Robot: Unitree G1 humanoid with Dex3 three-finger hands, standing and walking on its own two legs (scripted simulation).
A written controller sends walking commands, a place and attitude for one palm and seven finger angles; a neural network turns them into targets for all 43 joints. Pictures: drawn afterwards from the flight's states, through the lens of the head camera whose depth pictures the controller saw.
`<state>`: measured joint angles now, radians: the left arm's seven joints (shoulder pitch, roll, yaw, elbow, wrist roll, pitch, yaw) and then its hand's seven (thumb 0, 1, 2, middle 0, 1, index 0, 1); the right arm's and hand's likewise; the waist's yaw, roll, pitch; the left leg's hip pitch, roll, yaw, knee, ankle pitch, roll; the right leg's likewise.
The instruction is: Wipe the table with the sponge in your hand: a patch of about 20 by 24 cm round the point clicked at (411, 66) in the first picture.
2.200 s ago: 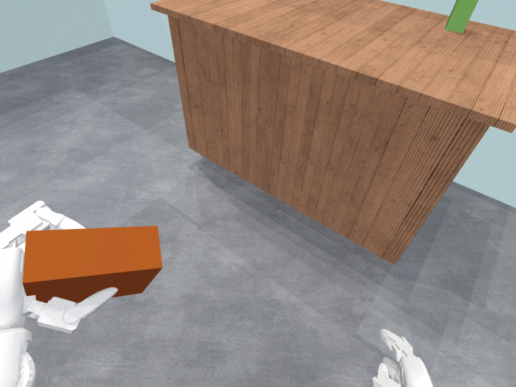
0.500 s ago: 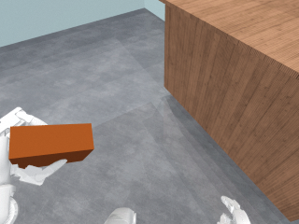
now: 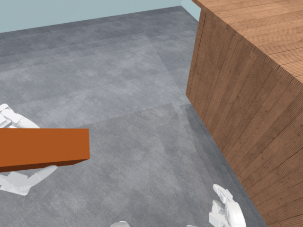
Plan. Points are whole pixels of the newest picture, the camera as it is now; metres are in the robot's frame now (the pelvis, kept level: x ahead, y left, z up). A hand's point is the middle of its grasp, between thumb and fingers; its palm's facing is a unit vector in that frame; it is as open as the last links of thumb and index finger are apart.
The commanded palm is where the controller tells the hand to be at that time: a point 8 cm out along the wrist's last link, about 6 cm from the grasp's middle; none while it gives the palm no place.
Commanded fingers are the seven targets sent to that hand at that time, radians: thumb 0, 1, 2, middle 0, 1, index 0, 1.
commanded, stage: walk to a spot facing it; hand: left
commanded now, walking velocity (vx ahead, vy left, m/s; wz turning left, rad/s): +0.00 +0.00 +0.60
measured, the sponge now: (56, 149) +0.22 +0.19 +0.18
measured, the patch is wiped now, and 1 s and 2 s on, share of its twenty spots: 0.00 0.00 0.00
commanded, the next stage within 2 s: none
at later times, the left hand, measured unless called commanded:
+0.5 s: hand out of the picture +0.09 +0.23 +0.19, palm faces +0.63 -0.66 -0.41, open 9.7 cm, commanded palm +0.02 +0.26 +0.19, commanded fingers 0.00 0.10 1.30 -1.20 -1.60 -1.20 -1.60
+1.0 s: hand out of the picture -0.06 +0.19 +0.19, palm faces +0.79 -0.43 -0.44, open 9.7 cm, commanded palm -0.13 +0.20 +0.19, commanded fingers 0.00 0.10 1.30 -1.20 -1.60 -1.20 -1.60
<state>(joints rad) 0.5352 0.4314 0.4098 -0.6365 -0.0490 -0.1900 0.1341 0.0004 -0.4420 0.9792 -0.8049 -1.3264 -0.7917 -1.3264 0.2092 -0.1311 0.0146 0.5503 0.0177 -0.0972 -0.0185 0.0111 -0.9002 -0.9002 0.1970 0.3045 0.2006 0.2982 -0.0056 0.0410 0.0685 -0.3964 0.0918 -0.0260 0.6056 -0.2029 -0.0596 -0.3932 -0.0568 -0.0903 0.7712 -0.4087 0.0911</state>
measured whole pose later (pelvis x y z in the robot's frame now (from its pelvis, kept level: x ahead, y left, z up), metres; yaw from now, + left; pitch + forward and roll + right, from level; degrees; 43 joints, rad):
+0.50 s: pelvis -0.05 -0.05 +0.00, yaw +18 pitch -1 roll +2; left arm 0.46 0.41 0.37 -0.59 -0.03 -0.18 0.16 0.00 -0.44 0.98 -0.81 -1.33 -0.79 -1.33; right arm 0.18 -0.23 -0.04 0.55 -0.01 -0.06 -0.07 0.01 -0.90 -0.90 0.19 0.30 0.20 0.30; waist -0.01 -0.06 0.05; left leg -0.27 0.03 0.08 0.60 -0.30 -0.01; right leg -0.46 -0.13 -0.16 0.94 -0.50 0.04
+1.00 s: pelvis -0.09 -0.12 +0.02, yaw +37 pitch -1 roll +3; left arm 0.48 0.37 0.31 -0.50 -0.02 -0.16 0.14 0.00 -0.44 0.98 -0.81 -1.33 -0.79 -1.33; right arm 0.23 -0.26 -0.03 0.62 -0.02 -0.06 -0.07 0.02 -0.90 -0.90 0.20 0.30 0.20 0.30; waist 0.02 -0.03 0.03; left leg -0.44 0.08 0.12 0.90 -0.38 -0.03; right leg -0.23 -0.17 -0.24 0.48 -0.23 0.00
